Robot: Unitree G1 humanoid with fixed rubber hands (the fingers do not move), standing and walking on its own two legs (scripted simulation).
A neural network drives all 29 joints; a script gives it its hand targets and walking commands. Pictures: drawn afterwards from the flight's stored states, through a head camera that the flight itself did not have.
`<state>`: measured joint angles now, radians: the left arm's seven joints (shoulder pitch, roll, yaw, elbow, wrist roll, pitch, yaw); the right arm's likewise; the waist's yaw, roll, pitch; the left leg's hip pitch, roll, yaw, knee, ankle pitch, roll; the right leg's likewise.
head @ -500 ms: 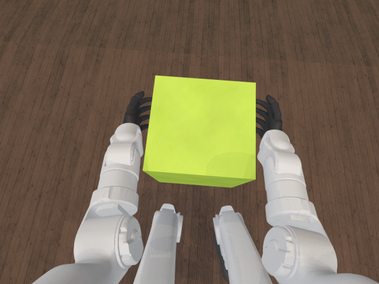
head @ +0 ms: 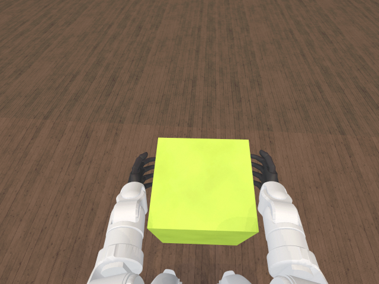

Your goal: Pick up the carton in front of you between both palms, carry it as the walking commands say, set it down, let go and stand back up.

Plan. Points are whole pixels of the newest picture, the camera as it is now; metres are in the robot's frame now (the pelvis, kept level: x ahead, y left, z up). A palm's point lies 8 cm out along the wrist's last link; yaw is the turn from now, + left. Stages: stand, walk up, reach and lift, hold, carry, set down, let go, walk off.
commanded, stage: reach and lift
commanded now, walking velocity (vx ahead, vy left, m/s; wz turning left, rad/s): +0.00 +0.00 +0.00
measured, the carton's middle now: (201, 196) +0.32 +0.00 -0.10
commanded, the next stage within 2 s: hold in 1.30 s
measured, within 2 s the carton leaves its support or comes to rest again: neither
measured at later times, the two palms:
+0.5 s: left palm (127, 182) +0.29 +0.15 +0.06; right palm (285, 177) +0.30 -0.15 +0.07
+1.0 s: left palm (126, 175) +0.30 +0.15 +0.07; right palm (286, 170) +0.31 -0.15 +0.08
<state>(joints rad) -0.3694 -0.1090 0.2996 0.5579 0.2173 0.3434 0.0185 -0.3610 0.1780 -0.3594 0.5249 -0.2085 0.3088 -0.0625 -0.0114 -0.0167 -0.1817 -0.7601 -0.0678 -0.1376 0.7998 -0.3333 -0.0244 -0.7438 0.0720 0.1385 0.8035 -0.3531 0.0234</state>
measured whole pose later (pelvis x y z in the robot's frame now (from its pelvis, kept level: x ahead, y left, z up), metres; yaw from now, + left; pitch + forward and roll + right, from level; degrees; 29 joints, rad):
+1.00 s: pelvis +0.01 +0.00 +0.05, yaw +0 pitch -4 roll +0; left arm -0.28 -0.16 0.25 0.34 0.30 0.67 0.00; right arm -0.31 0.17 -0.29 0.36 -0.31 0.63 0.00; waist 0.00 -0.01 -0.01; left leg -0.11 -0.04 -0.13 0.37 -0.19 -0.01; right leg -0.10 0.04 0.15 0.39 -0.21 0.01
